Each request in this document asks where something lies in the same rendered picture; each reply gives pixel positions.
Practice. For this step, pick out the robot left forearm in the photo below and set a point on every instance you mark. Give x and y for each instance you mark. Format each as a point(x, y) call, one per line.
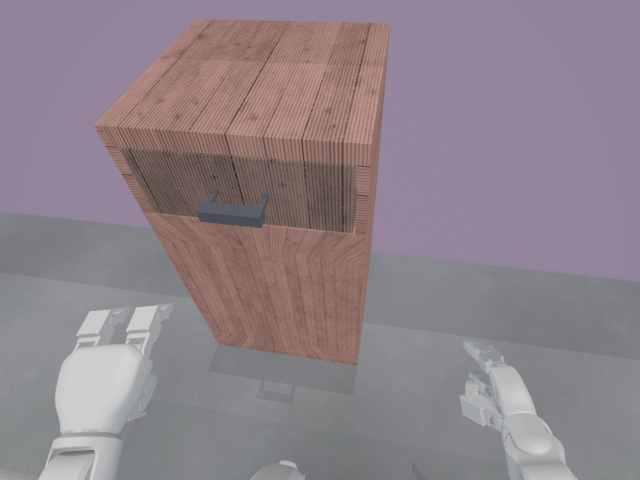
point(84, 456)

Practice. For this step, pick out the robot right forearm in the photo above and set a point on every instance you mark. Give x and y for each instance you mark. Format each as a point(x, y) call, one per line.
point(532, 452)

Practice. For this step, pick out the right robot hand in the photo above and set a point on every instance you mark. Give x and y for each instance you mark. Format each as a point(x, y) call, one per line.
point(502, 394)

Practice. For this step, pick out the drawer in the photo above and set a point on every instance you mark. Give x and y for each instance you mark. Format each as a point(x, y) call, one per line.
point(303, 194)

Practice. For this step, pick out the left robot hand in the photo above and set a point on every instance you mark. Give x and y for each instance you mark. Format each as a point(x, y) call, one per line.
point(102, 386)

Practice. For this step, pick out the cabinet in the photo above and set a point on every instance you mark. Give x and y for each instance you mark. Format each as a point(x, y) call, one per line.
point(292, 90)

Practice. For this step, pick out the handle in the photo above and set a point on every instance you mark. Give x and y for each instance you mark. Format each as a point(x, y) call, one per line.
point(232, 214)

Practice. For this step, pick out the left robot shin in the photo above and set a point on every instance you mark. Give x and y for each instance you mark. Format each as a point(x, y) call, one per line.
point(289, 463)

